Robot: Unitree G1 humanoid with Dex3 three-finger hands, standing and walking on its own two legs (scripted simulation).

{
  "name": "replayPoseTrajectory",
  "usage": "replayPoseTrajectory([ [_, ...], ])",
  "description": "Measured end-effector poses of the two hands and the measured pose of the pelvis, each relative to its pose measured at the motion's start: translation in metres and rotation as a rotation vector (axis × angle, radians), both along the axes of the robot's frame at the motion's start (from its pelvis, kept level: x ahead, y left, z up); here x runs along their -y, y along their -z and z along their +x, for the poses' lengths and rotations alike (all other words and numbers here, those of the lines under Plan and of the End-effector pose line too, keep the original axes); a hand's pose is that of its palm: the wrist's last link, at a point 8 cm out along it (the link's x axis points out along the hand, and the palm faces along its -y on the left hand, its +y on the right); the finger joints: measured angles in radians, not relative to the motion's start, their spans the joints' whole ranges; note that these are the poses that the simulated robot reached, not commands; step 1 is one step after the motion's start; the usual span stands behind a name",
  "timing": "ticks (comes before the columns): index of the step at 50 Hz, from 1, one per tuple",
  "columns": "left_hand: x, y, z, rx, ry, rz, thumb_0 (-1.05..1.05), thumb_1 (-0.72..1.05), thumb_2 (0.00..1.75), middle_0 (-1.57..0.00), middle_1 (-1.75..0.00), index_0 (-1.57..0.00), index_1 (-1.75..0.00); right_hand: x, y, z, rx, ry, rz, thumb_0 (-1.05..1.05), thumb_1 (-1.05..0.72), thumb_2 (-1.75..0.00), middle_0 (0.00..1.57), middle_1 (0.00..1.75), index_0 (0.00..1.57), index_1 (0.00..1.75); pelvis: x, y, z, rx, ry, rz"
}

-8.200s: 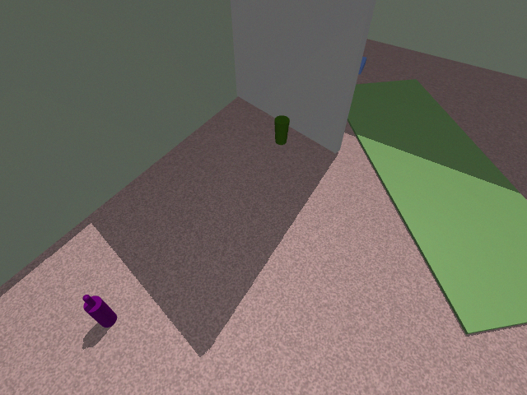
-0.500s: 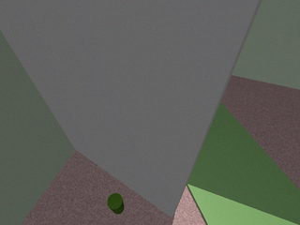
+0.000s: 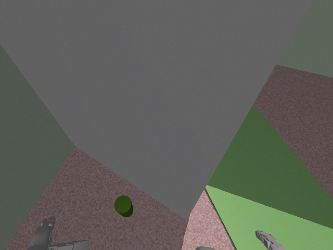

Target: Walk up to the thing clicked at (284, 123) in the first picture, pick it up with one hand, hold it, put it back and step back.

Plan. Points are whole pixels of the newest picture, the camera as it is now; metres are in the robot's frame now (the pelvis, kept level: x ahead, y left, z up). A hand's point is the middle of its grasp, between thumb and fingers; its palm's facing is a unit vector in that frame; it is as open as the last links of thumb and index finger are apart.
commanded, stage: go down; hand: left
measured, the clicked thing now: (125, 207) +0.37 +0.21 -0.68
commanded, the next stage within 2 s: none
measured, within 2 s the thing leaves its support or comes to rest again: neither
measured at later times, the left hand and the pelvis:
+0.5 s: hand out of the picture +0.15 +0.29 -0.18, palm faces +0.09 -0.94 -0.33, open 17.4 cm; pelvis +0.00 +0.01 -0.06, yaw +1 degrees
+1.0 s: hand (61, 231) +0.21 +0.34 -0.26, palm faces +0.12 -0.96 -0.24, open 17.4 cm; pelvis -0.04 +0.01 -0.18, yaw +0 degrees
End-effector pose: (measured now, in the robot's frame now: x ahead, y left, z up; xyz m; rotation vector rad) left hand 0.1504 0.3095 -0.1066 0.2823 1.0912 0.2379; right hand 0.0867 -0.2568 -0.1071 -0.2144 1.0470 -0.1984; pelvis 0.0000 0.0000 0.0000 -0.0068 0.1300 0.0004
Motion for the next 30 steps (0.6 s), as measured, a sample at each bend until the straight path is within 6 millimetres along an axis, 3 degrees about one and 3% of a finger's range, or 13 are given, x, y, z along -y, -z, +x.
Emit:
replayPoseTrajectory([
  [6,-0.01,0.013,-0.007,0.015,0.001,-0.004,0.0,-0.11,0.18,-0.06,-0.12,-0.08,-0.1,-0.003,0.01,0.011,0.055,-0.009,-0.019,0.01,-0.91,-0.9,0.2,0.3,0.2,0.3,-0.007,0.018,0.001,-0.05,-0.001,-0.008],
  [14,-0.013,0.026,-0.013,0.047,0.002,-0.011,0.0,-0.43,0.08,-0.09,-0.13,-0.1,-0.12,-0.009,0.017,0.041,0.157,-0.043,-0.056,0.01,-0.89,-0.89,0.2,0.3,0.2,0.3,-0.012,0.039,0.001,-0.095,-0.007,-0.022],
  [22,-0.019,0.031,-0.019,0.049,-0.013,-0.008,0.0,-0.56,0.02,-0.1,-0.09,-0.1,-0.09,-0.019,0.02,0.067,0.25,-0.086,-0.067,0.01,-0.87,-0.89,0.2,0.3,0.2,0.3,-0.012,0.054,0.001,-0.129,-0.016,-0.034],
  [30,-0.026,0.041,-0.023,0.076,-0.026,-0.02,-0.01,-0.58,0.01,-0.09,-0.08,-0.1,-0.07,-0.024,0.033,0.074,0.288,-0.114,-0.07,0.01,-0.88,-0.89,0.2,0.3,0.2,0.3,-0.011,0.071,-0.002,-0.17,-0.02,-0.041],
])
